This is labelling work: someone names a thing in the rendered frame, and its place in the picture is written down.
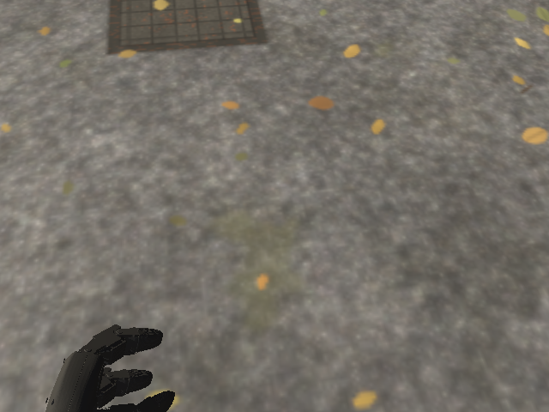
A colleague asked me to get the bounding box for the left robot hand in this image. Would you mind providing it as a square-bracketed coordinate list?
[45, 324, 175, 412]

